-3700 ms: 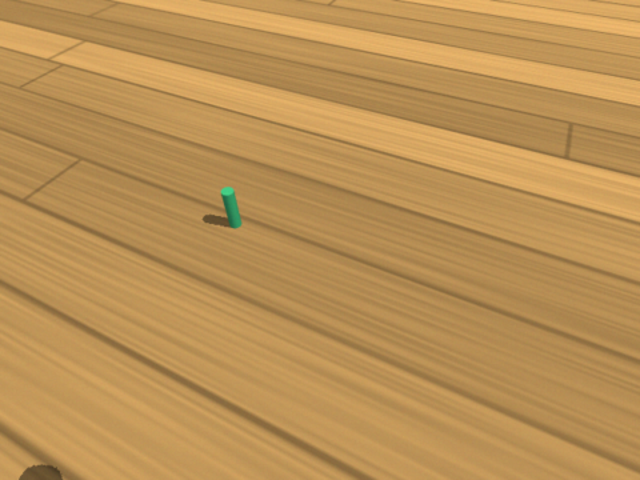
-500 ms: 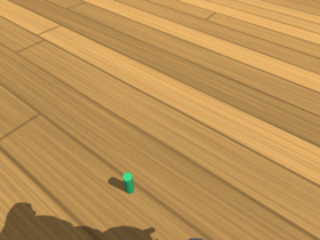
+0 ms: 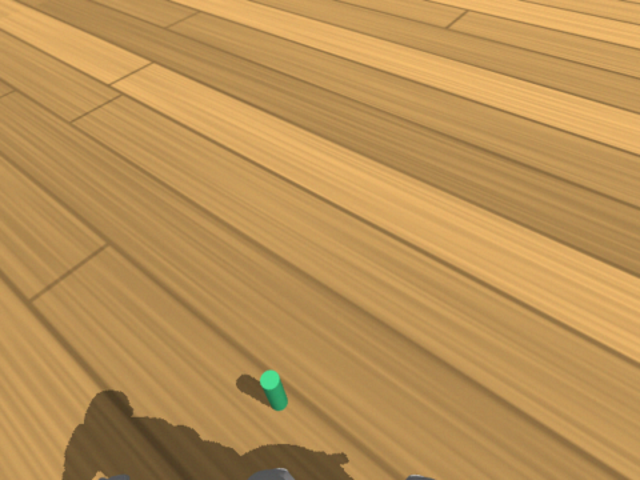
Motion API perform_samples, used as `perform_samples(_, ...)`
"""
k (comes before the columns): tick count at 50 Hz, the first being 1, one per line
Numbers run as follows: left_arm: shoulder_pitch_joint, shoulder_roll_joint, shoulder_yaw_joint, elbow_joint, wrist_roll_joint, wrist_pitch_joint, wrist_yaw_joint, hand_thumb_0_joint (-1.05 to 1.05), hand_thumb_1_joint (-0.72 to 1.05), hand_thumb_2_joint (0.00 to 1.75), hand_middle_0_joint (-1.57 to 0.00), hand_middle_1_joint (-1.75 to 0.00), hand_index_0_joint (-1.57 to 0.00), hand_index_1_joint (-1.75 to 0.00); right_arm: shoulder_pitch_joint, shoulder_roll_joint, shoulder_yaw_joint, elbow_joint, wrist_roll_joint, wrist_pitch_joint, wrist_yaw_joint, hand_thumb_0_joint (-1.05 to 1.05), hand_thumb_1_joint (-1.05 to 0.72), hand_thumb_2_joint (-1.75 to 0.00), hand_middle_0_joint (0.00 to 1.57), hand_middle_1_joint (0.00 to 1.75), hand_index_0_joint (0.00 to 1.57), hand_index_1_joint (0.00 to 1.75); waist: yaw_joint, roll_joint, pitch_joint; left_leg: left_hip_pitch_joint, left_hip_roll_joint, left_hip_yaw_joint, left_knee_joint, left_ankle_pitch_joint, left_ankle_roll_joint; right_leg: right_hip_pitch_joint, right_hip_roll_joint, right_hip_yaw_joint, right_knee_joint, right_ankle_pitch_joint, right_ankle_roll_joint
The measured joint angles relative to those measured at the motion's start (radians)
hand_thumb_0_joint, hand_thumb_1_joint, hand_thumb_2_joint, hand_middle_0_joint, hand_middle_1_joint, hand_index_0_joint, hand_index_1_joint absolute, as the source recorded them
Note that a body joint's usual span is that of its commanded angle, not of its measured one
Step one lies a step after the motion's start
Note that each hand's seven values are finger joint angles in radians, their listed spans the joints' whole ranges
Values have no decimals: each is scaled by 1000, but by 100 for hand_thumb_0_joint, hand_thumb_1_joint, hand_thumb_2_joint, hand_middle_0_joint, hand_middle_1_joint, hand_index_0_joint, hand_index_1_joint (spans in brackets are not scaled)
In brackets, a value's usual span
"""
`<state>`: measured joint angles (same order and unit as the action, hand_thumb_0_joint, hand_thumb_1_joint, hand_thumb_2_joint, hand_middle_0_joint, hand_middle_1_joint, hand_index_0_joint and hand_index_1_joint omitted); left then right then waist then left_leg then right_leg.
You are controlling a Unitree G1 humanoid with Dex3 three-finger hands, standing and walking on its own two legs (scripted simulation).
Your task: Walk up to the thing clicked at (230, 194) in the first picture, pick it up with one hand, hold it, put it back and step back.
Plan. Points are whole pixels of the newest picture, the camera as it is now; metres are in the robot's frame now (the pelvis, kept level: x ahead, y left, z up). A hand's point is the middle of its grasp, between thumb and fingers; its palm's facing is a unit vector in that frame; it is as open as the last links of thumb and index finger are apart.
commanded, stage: walk up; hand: left
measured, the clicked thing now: (274, 391) +0.43 +0.20 -0.66
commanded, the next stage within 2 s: stand in 1.38 s
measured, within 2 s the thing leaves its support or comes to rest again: neither
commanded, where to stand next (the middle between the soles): +0.09 +0.00 m, yaw -1 degrees
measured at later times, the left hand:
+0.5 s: hand out of the picture +0.11 +0.27 -0.13, palm faces +0.00 -0.94 -0.35, open 7.4 cm
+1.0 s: hand out of the picture +0.13 +0.26 -0.13, palm faces -0.02 -0.93 -0.36, open 7.4 cm
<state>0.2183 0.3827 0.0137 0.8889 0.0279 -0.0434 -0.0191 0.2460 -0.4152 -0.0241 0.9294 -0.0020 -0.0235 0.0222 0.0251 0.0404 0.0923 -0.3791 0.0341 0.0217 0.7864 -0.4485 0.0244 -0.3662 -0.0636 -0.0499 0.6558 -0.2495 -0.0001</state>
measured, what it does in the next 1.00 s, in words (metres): steps on the spot: left foot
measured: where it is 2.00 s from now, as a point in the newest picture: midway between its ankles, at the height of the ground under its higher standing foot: outside the picture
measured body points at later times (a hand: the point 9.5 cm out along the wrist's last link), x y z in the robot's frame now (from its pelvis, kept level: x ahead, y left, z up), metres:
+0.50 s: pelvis +0.04 +0.01 +0.02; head +0.05 +0.01 +0.47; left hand +0.11 +0.32 -0.11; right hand +0.16 -0.28 -0.10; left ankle +0.05 +0.13 -0.72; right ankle +0.06 -0.13 -0.72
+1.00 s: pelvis +0.05 +0.01 +0.03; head +0.06 +0.00 +0.48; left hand +0.13 +0.31 -0.10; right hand +0.13 -0.29 -0.11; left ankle +0.05 +0.13 -0.72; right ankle +0.06 -0.13 -0.72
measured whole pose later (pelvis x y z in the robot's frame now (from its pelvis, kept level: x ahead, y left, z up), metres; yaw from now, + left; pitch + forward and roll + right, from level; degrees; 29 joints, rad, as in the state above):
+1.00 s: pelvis +0.05 +0.01 +0.03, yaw +1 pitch -2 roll +0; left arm 0.08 0.35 0.00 1.16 0.01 -0.02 0.00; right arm 0.10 -0.36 -0.01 1.16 0.00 0.00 0.02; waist 0.00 0.02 0.05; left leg -0.10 0.02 0.03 0.33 -0.19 -0.01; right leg -0.13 -0.05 -0.03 0.33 -0.17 0.03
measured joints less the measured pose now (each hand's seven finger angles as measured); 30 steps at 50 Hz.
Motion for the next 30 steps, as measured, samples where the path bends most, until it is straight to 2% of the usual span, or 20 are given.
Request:
perform_samples(3,-9,18,1,27,-13,18,7,1,90,90,-21,-31,-20,-30,-10,14,-2,31,-9,-5,-6,0,-90,-90,20,30,20,30,-1,-35,-5,49,-22,15,-116,159,-12,-7,-23,12,50,-35,18)
perform_samples(6,-22,13,-3,71,-24,37,12,1,90,90,-21,-30,-20,-30,-19,24,6,57,-8,0,-4,0,-90,-90,20,30,20,30,-9,-42,-21,62,-21,11,-119,146,-16,13,-5,28,41,-96,5)
perform_samples(8,-28,12,-7,94,-26,35,11,1,91,90,-20,-30,-20,-30,-29,31,17,74,-5,5,-1,0,-90,-90,20,30,20,30,-12,-43,-26,76,-14,4,-133,144,-18,42,11,31,-8,-54,3)
perform_samples(10,-35,10,-11,117,-27,26,12,1,91,90,-20,-30,-20,-30,-44,38,27,89,-1,7,0,0,-90,-90,20,30,20,30,-11,-47,-26,91,-13,1,-150,146,-20,69,13,29,-52,1,21)
perform_samples(13,-47,4,-20,150,-27,22,11,1,91,90,-20,-30,-20,-30,-72,47,36,108,2,7,2,0,-90,-90,20,30,20,30,-9,-49,-30,117,-13,0,-188,157,-20,97,13,26,-93,4,34)
perform_samples(30,-130,-24,-31,258,-25,17,16,1,91,90,-20,-30,-20,-30,-205,53,25,181,9,13,-2,0,-90,-90,20,30,20,30,-3,-24,-39,239,-22,1,-389,237,-26,210,9,21,-271,68,38)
